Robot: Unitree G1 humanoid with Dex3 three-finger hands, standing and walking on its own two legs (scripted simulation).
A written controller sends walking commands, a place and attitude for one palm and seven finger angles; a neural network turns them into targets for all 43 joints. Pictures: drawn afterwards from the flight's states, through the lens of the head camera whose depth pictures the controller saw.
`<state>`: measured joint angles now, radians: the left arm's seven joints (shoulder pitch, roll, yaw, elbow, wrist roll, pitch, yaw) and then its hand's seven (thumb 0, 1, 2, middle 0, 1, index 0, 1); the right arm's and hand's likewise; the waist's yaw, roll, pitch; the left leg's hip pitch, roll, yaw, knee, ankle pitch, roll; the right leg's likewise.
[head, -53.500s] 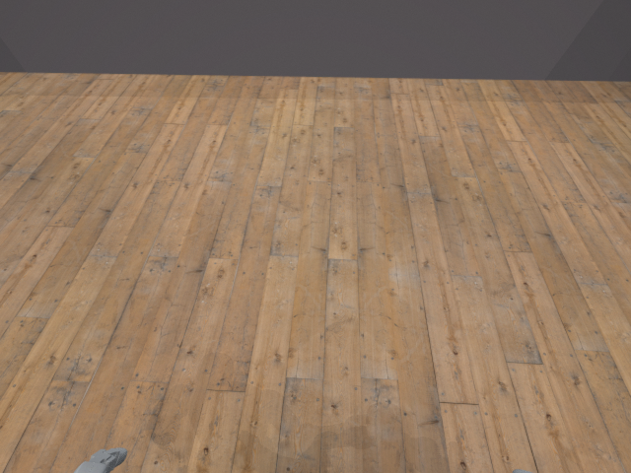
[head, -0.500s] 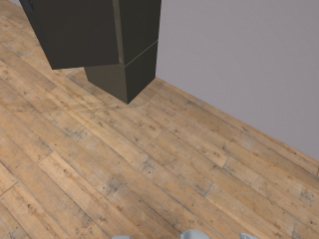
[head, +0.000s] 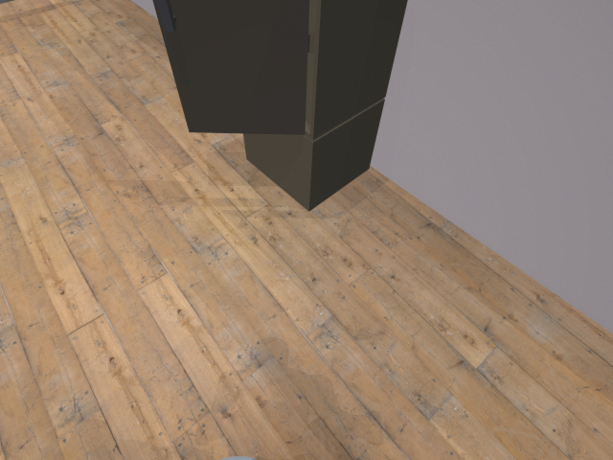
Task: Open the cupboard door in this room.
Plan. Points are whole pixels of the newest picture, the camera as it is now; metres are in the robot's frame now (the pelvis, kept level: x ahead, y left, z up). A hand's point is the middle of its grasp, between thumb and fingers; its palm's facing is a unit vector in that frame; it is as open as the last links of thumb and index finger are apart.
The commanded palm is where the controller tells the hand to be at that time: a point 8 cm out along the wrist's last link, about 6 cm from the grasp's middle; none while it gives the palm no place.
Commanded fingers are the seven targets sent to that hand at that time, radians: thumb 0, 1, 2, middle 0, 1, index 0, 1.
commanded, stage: take the last steps up to it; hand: left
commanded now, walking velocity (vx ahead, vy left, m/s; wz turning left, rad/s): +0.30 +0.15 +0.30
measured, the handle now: out of the picture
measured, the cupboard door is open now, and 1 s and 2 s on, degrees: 47 47 47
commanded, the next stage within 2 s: come to a stop and stand still in 1.50 s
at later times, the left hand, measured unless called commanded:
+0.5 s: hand out of the picture +0.09 +0.20 -0.16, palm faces +0.17 -0.96 -0.22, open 7.4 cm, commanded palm none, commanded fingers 0.00 0.90 0.90 -0.20 -0.30 -0.20 -0.30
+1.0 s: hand (142, 340) +0.30 +0.30 -0.16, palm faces +0.13 -0.97 -0.20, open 7.4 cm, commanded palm none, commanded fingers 0.00 0.90 0.90 -0.20 -0.30 -0.20 -0.30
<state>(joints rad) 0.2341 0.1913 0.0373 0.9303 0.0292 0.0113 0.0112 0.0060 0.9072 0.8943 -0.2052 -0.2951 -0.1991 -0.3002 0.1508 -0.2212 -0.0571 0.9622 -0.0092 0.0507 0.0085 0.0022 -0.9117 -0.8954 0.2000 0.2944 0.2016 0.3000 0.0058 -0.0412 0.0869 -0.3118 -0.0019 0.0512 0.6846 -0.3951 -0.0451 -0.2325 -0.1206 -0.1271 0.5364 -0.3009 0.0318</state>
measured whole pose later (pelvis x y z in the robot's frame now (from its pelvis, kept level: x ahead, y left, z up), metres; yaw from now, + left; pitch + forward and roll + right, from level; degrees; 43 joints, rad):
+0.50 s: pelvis +0.08 +0.01 +0.00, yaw +7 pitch +0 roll +1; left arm 0.28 0.16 0.05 1.00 0.03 -0.04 0.00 0.00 0.91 0.89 -0.20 -0.29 -0.20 -0.30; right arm 0.26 -0.21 -0.06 1.05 -0.03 0.04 0.02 0.00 -0.91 -0.90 0.20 0.29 0.20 0.30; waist 0.00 0.02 0.03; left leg -0.47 0.04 0.03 1.03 -0.31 -0.02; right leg -0.17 -0.08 -0.14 0.46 -0.28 0.01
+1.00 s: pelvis +0.24 +0.10 +0.01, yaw +5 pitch +0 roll +1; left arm 0.17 0.19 0.06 1.01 0.03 0.00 -0.02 0.01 0.92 0.90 -0.20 -0.29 -0.19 -0.30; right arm 0.30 -0.17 -0.04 1.07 -0.03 -0.06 -0.02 -0.01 -0.94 -0.89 0.20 0.29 0.21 0.30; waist 0.00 -0.02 0.04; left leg -0.11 0.00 0.17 0.38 -0.26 0.04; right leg -0.47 -0.10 -0.11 0.77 -0.29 0.01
